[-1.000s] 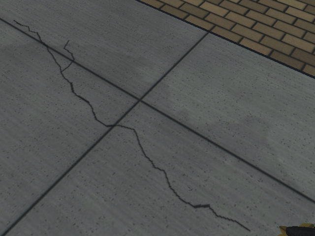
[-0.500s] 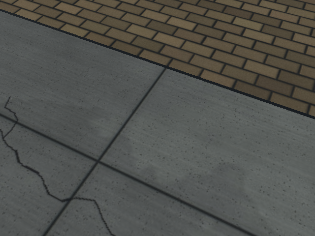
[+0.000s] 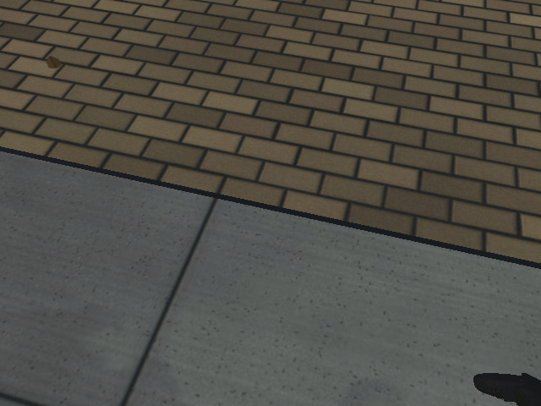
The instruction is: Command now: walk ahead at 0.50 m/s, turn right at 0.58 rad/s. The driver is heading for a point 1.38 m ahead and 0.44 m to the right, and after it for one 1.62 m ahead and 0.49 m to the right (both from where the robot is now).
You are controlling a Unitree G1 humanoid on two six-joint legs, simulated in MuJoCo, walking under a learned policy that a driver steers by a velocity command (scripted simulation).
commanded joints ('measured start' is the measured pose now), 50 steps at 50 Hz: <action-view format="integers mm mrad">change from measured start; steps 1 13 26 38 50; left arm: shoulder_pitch -21 -223 70 -71 157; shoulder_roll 148 29 234 133 11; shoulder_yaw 22 4 81 39 -10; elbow -103 -162 -166 -105 -46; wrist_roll -7 3 1 10 4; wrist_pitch -19 -6 -15 -36 -38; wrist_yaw -1 -37 -43 -2 -4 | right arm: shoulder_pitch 244 166 210 -36 345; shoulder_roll -141 -160 -147 -76 -272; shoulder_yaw -58 -59 -27 -5 -83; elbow -14 81 35 -5 73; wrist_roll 10 2 17 -6 0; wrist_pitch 10 18 2 21 6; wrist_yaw -10 -19 -9 -3 21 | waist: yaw -145 -103 65 -16 -113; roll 165 99 -135 -36 369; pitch -121 40 -389 1 -351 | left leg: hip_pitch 627 386 -328 -92 819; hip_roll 410 282 34 104 431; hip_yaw -578 34 -79 -17 -689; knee -233 -370 874 152 -177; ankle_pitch -369 203 -454 193 -157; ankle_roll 179 156 -28 -88 304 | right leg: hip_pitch -591 -514 644 -52 -416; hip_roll -98 -203 -425 -176 14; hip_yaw -43 -148 627 8 -73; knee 434 22 -546 -624 337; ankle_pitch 60 487 121 546 -36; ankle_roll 30 64 -372 -191 17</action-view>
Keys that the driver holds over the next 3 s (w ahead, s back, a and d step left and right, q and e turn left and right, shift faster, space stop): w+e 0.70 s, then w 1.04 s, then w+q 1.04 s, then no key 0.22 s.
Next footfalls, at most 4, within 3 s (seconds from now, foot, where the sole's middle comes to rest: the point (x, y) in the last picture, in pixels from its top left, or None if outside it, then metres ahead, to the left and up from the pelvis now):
0.48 right None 0.37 -0.19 -0.76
0.96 left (339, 318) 0.72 -0.12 -0.76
1.48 right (467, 287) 0.84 -0.47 -0.76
2.02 left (427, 185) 1.21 -0.42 -0.76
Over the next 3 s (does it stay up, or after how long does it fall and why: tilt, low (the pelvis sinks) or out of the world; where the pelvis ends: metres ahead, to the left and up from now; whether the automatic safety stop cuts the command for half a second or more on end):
stays up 1.51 -0.55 0.00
